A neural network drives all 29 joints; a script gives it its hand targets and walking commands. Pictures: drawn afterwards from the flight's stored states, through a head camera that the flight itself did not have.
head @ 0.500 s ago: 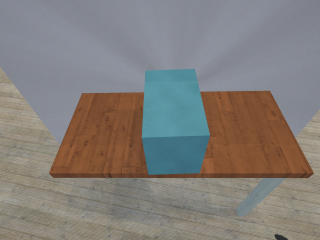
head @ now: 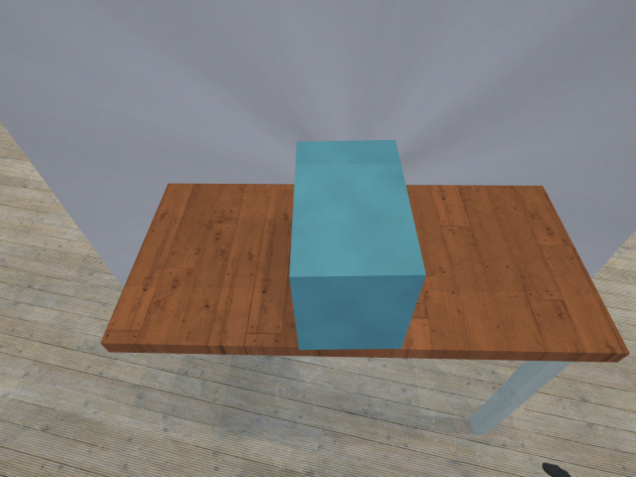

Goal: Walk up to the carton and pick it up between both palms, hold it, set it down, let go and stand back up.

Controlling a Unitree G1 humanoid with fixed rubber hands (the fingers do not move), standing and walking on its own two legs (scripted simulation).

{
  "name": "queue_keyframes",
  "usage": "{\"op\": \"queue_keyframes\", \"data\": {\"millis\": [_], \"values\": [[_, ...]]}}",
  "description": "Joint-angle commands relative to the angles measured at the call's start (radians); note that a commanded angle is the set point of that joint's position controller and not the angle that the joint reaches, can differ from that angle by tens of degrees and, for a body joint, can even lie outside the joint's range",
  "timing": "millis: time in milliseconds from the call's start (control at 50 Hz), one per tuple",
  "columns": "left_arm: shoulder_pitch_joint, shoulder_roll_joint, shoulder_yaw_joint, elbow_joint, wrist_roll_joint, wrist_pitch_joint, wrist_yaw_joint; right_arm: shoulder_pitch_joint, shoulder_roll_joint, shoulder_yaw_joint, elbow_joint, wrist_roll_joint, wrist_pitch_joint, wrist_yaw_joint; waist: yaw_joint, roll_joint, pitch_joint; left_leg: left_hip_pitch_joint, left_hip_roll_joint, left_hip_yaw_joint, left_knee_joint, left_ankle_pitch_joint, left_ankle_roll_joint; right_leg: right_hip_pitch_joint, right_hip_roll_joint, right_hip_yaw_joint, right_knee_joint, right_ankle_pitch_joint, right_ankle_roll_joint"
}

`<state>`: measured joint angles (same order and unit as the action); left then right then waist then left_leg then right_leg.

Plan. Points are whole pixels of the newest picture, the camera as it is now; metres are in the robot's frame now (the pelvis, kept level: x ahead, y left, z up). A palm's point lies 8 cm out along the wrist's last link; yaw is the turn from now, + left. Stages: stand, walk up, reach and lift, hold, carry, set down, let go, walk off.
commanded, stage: walk up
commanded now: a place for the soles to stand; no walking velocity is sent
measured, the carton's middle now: (348, 243) +0.48 -0.02 -0.03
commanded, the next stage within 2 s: reach and lift in 0.32 s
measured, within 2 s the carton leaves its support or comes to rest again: neither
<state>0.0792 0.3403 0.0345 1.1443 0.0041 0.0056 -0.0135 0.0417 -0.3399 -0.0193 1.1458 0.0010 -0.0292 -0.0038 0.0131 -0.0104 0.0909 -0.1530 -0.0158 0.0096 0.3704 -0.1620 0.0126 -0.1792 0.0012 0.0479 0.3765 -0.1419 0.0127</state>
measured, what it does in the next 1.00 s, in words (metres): stands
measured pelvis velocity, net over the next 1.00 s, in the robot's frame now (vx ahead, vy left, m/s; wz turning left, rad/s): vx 0.03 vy -0.03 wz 0.04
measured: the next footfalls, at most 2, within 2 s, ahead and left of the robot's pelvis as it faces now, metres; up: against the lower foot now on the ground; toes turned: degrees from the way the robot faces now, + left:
none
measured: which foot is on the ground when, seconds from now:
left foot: down 0.00-1.00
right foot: down 0.00-1.00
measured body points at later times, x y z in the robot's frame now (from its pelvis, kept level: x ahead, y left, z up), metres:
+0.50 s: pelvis -0.01 -0.02 -0.03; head +0.05 -0.01 +0.41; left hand +0.15 +0.28 -0.14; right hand +0.16 -0.30 -0.15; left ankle +0.03 +0.11 -0.75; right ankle +0.04 -0.13 -0.75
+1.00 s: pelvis +0.03 -0.03 -0.01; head +0.06 -0.02 +0.44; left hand +0.18 +0.25 -0.09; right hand +0.20 -0.27 -0.09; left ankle +0.03 +0.11 -0.74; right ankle +0.04 -0.13 -0.74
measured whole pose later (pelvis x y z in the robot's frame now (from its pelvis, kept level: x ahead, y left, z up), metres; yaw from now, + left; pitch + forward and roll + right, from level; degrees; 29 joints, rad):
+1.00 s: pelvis +0.03 -0.03 -0.01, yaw +2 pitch -5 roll +1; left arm 0.19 0.28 0.09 0.40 0.00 0.33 0.01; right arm 0.24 -0.19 -0.04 0.59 -0.01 -0.10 0.01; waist 0.02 -0.06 0.14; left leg -0.11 0.04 0.04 0.44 -0.24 -0.04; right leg -0.15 0.02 0.00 0.50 -0.27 -0.03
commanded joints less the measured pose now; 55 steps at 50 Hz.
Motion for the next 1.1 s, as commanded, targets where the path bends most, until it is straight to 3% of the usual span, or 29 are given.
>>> {"op": "queue_keyframes", "data": {"millis": [0, 20, 40, 120, 140, 160, 180, 200, 240, 280, 300, 320, 340, 360, 400, 420, 460, 480, 520, 560, 580, 640, 680, 700, 800, 920, 980, 1000, 1080], "values": [[-0.037, 0.195, 0.017, -0.077, -0.008, -0.012, 0.011, -0.022, -0.219, -0.035, -0.057, 0.004, -0.015, -0.009, -0.005, 0.020, -0.118, 0.031, 0.151, -0.151, -0.103, 0.049, 0.015, 0.007, -0.101, 0.104, -0.063, 0.044, -0.038], [-0.043, 0.210, 0.037, -0.080, -0.003, -0.008, 0.008, -0.022, -0.240, -0.044, -0.059, -0.004, -0.011, -0.009, -0.001, 0.003, -0.137, 0.031, 0.150, -0.140, -0.083, 0.023, 0.020, 0.013, -0.096, 0.097, -0.065, 0.002, -0.039], [-0.018, 0.212, 0.037, -0.081, -0.005, -0.009, 0.007, -0.033, -0.227, -0.043, -0.066, -0.011, -0.007, -0.006, 0.002, 0.053, -0.135, 0.008, 0.152, -0.142, -0.095, -0.030, 0.017, 0.028, -0.098, 0.096, -0.068, -0.008, -0.040], [-0.033, 0.233, 0.043, -0.068, 0.001, -0.003, 0.008, -0.045, -0.212, -0.044, -0.064, 0.001, -0.015, -0.008, 0.011, -0.003, -0.129, 0.010, 0.159, -0.161, -0.129, -0.033, 0.017, 0.019, -0.085, 0.080, -0.033, 0.001, -0.036], [-0.002, 0.201, 0.038, -0.068, -0.001, 0.000, 0.004, -0.054, -0.226, -0.045, -0.064, -0.008, -0.014, -0.010, 0.012, 0.055, -0.120, -0.043, 0.169, -0.153, -0.134, -0.064, 0.034, 0.039, -0.079, 0.081, -0.024, -0.015, -0.026], [-0.021, 0.198, 0.028, -0.088, 0.006, -0.008, 0.004, -0.047, -0.235, -0.050, -0.081, -0.015, -0.013, -0.007, 0.001, 0.010, -0.133, -0.030, 0.168, -0.160, -0.131, -0.110, 0.036, 0.030, -0.081, 0.078, -0.043, -0.050, -0.037], [-0.026, 0.190, 0.032, -0.073, 0.006, -0.004, 0.002, -0.063, -0.228, -0.046, -0.085, -0.014, -0.014, -0.011, 0.008, 0.068, -0.102, -0.022, 0.165, -0.167, -0.139, -0.124, 0.033, -0.002, -0.076, 0.088, -0.045, -0.056, -0.047], [-0.013, 0.200, 0.029, -0.086, 0.002, -0.007, 0.002, -0.058, -0.233, -0.048, -0.079, -0.010, -0.013, -0.011, 0.016, 0.024, -0.119, -0.020, 0.160, -0.159, -0.157, -0.110, 0.021, 0.026, -0.085, 0.101, -0.048, -0.054, -0.043], [-0.011, 0.213, 0.029, -0.089, -0.002, -0.014, 0.003, -0.053, -0.231, -0.043, -0.090, -0.010, -0.017, -0.009, 0.015, 0.037, -0.171, 0.041, 0.148, -0.122, -0.094, 0.006, 0.017, 0.049, -0.100, 0.100, -0.058, 0.041, -0.041], [-0.041, 0.206, 0.029, -0.094, 0.006, -0.008, 0.004, -0.049, -0.212, -0.046, -0.075, -0.009, -0.013, -0.008, 0.007, 0.051, -0.126, 0.005, 0.135, -0.124, -0.100, -0.028, 0.018, 0.025, -0.101, 0.109, -0.072, -0.010, -0.034], [-0.044, 0.215, 0.027, -0.086, 0.005, -0.014, 0.006, -0.047, -0.218, -0.040, -0.079, -0.002, -0.013, -0.007, 0.007, -0.003, -0.104, 0.016, 0.132, -0.104, -0.088, 0.010, 0.012, 0.005, -0.114, 0.113, -0.094, 0.036, -0.037], [-0.395, 0.231, 0.057, -0.437, 0.002, 0.174, 0.053, -0.290, -0.036, -0.158, -0.177, -0.167, -0.103, 0.021, -0.039, 0.032, -0.119, -0.222, 0.066, 0.121, 0.063, -0.431, -0.057, -0.037, 0.019, -0.132, 0.110, -0.408, -0.048], [-0.360, 0.168, 0.033, -0.580, -0.006, 0.267, 0.080, -0.230, -0.116, -0.170, -0.199, -0.162, -0.100, 0.056, -0.016, 0.094, -0.065, -0.323, 0.119, 0.105, 0.011, -0.560, 0.002, 0.090, 0.057, -0.140, 0.213, -0.365, -0.061], [-0.308, 0.134, 0.055, -0.577, 0.014, 0.310, 0.081, -0.190, -0.164, -0.182, -0.218, -0.161, -0.089, 0.066, -0.017, 0.055, -0.032, -0.365, 0.133, 0.092, 0.009, -0.583, 0.021, 0.146, 0.060, -0.135, 0.240, -0.325, -0.048], [-0.270, 0.139, 0.050, -0.591, -0.005, 0.400, 0.057, -0.134, -0.142, -0.187, -0.242, -0.121, -0.070, 0.072, -0.034, -0.042, -0.059, -0.206, 0.064, 0.118, 0.195, -0.279, -0.019, -0.044, -0.001, -0.102, 0.196, -0.221, -0.059], [-0.256, 0.164, 0.055, -0.627, -0.001, 0.438, 0.039, -0.122, -0.127, -0.169, -0.244, -0.107, -0.068, 0.062, -0.043, -0.114, -0.106, -0.064, 0.039, 0.112, 0.234, -0.179, -0.026, -0.122, -0.001, -0.093, 0.158, -0.152, -0.030], [-0.141, 0.159, 0.061, -0.706, 0.081, 0.510, 0.017, -0.019, -0.151, -0.174, -0.322, -0.077, -0.034, 0.051, -0.051, -0.125, -0.202, 0.105, 0.024, 0.114, 0.269, -0.166, -0.032, -0.194, -0.020, -0.093, 0.123, -0.182, -0.029], [-0.123, 0.186, 0.089, -0.753, 0.122, 0.533, 0.015, 0.018, -0.166, -0.150, -0.385, -0.053, -0.032, 0.034, -0.022, -0.171, -0.215, 0.242, -0.005, 0.111, 0.327, -0.190, -0.029, -0.291, -0.073, -0.051, 0.058, -0.349, -0.086], [-0.097, 0.200, 0.078, -0.751, 0.118, 0.550, 0.012, 0.059, -0.154, -0.154, -0.469, -0.052, -0.026, 0.023, 0.003, -0.096, -0.166, 0.169, 0.006, 0.092, 0.292, -0.145, -0.033, -0.264, -0.055, -0.100, 0.095, -0.245, -0.072], [-0.040, 0.187, 0.114, -0.817, 0.130, 0.542, 0.022, 0.115, -0.149, -0.151, -0.499, -0.040, -0.020, 0.022, 0.004, 0.063, -0.227, 0.050, 0.028, 0.104, 0.193, -0.080, -0.031, -0.065, 0.003, -0.133, 0.158, 0.020, -0.043], [-0.012, 0.163, 0.121, -0.847, 0.122, 0.531, 0.022, 0.103, -0.154, -0.122, -0.540, -0.031, -0.031, 0.028, 0.030, 0.034, -0.210, 0.036, 0.025, 0.093, 0.185, -0.004, -0.032, 0.000, 0.011, -0.128, 0.154, 0.126, -0.028], [0.024, 0.139, 0.136, -0.862, 0.106, 0.489, 0.020, 0.121, -0.137, -0.117, -0.574, -0.029, -0.042, 0.019, 0.026, 0.022, -0.197, 0.068, 0.000, 0.102, 0.169, 0.045, -0.042, 0.012, 0.019, -0.115, 0.141, 0.244, -0.005], [0.007, 0.119, 0.134, -0.859, 0.104, 0.468, 0.029, 0.123, -0.110, -0.112, -0.582, -0.027, -0.050, 0.022, 0.008, 0.018, -0.116, 0.064, -0.004, 0.098, 0.127, 0.028, -0.045, -0.033, 0.015, -0.109, 0.116, 0.224, 0.005], [0.032, 0.102, 0.127, -0.828, 0.100, 0.462, 0.026, 0.119, -0.063, -0.067, -0.644, -0.017, -0.048, 0.024, 0.040, 0.003, -0.084, 0.036, -0.012, 0.113, 0.093, -0.051, -0.029, -0.031, 0.002, -0.081, 0.078, 0.141, 0.005], [-0.011, 0.099, 0.134, -0.906, 0.058, 0.375, 0.047, 0.150, -0.021, -0.062, -0.632, -0.012, -0.074, 0.031, 0.020, -0.002, -0.086, 0.036, -0.005, 0.122, 0.052, -0.048, -0.025, -0.018, -0.004, -0.055, 0.032, 0.115, 0.011], [0.023, 0.082, 0.097, -0.921, -0.006, 0.292, 0.034, 0.191, 0.033, -0.064, -0.683, -0.006, -0.102, 0.008, -0.009, 0.010, -0.114, 0.056, -0.021, 0.131, 0.000, -0.006, -0.014, 0.066, -0.014, -0.043, 0.002, 0.217, 0.020], [0.069, 0.080, 0.083, -0.877, -0.012, 0.262, 0.016, 0.228, 0.041, -0.085, -0.644, -0.015, -0.110, -0.010, -0.034, -0.010, -0.098, 0.093, -0.012, 0.121, -0.010, 0.041, -0.024, 0.050, -0.011, -0.060, -0.021, 0.250, 0.026], [0.067, 0.066, 0.076, -0.882, -0.020, 0.244, 0.011, 0.233, 0.056, -0.080, -0.674, -0.017, -0.119, -0.015, -0.016, -0.046, -0.106, 0.102, -0.012, 0.129, -0.044, 0.008, -0.010, 0.064, -0.010, -0.053, -0.028, 0.212, 0.033], [0.080, 0.054, 0.067, -0.884, -0.028, 0.191, 0.019, 0.195, 0.032, -0.083, -0.650, -0.012, -0.164, -0.015, -0.027, 0.003, -0.169, 0.161, -0.009, 0.095, -0.020, 0.147, -0.027, 0.075, 0.011, -0.069, -0.017, 0.319, 0.024]]}}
